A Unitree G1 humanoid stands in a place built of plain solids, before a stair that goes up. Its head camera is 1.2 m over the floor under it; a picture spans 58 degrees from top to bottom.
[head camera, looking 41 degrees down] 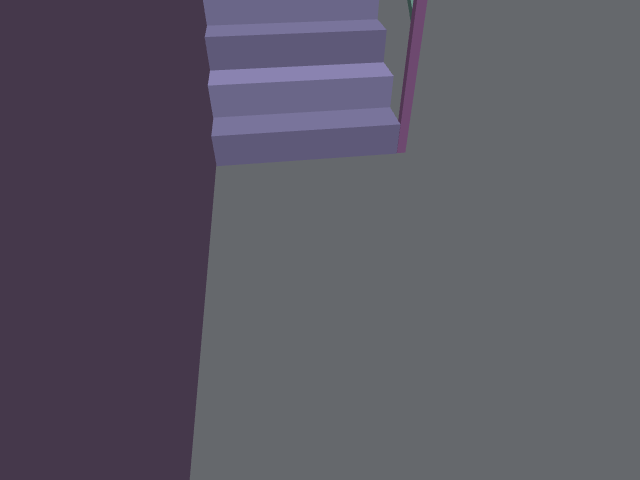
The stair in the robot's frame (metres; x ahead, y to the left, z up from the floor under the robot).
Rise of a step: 0.17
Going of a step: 0.21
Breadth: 0.97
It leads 8 degrees to the left of straight ahead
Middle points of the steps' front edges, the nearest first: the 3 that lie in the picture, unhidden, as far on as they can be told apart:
2.04 0.06 0.17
2.25 0.09 0.35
2.46 0.12 0.52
